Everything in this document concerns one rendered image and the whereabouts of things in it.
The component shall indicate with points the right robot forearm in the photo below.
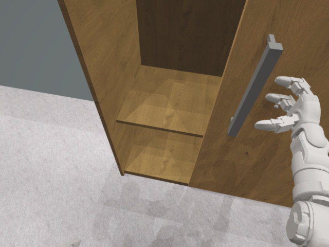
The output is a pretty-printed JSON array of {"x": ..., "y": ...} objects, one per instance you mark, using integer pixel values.
[{"x": 310, "y": 164}]

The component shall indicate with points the right robot hand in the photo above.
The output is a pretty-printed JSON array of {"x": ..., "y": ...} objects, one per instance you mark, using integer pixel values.
[{"x": 306, "y": 108}]

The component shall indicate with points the robot right upper arm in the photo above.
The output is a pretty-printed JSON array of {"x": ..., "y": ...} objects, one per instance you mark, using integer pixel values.
[{"x": 308, "y": 224}]

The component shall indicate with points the wardrobe door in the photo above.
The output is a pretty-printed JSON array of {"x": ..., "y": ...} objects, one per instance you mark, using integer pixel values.
[{"x": 256, "y": 164}]

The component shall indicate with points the handle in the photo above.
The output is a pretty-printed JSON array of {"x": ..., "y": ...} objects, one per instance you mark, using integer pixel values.
[{"x": 264, "y": 68}]

